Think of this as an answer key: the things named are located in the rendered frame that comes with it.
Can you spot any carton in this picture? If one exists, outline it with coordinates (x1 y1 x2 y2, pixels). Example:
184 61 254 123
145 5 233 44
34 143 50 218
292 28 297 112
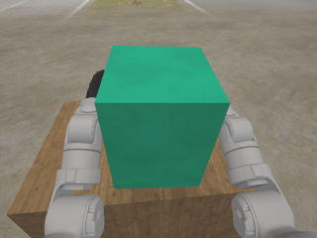
94 46 230 189

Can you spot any left robot upper arm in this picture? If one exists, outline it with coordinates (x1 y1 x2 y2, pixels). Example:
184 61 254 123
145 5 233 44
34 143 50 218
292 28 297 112
44 194 105 238

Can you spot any left robot hand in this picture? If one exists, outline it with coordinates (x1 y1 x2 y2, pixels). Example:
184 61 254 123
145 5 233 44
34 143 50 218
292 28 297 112
85 69 105 98

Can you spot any right robot upper arm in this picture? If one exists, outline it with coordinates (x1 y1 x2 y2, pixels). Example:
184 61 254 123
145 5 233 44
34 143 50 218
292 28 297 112
231 188 317 238

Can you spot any pedestal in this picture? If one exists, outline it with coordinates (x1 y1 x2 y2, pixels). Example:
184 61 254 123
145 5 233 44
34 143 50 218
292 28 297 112
6 100 257 238

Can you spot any right robot forearm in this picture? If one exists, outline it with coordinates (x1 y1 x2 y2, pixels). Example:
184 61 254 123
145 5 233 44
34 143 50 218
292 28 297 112
217 105 295 225

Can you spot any left robot forearm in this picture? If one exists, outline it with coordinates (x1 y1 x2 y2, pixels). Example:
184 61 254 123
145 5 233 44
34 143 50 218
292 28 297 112
45 97 103 234

